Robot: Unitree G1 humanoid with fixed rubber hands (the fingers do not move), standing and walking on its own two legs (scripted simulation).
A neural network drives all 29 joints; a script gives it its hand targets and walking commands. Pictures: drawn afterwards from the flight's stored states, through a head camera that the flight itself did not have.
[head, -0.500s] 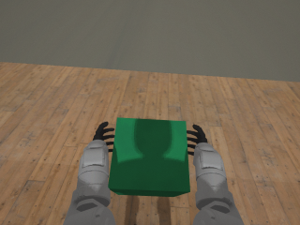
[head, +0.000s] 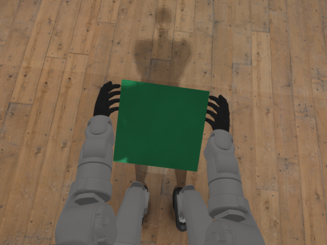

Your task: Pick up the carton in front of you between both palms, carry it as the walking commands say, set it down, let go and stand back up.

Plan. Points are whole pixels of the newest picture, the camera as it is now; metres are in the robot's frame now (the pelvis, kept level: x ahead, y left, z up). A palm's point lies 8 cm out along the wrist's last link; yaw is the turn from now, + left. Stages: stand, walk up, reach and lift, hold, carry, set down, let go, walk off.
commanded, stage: set down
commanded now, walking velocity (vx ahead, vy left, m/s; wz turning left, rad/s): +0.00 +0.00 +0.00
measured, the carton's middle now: (160, 121) +0.43 +0.03 -0.18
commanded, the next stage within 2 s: none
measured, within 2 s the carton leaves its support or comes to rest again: rests again in 1.80 s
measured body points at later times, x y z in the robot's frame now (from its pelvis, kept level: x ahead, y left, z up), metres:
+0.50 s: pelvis -0.02 +0.01 -0.13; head +0.23 +0.04 +0.24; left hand +0.46 +0.18 -0.23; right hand +0.44 -0.11 -0.22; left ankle +0.08 +0.10 -0.63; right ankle +0.07 -0.11 -0.63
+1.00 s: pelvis -0.04 +0.01 -0.24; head +0.30 +0.05 +0.06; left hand +0.50 +0.19 -0.40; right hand +0.46 -0.11 -0.39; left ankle +0.07 +0.10 -0.63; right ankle +0.07 -0.12 -0.63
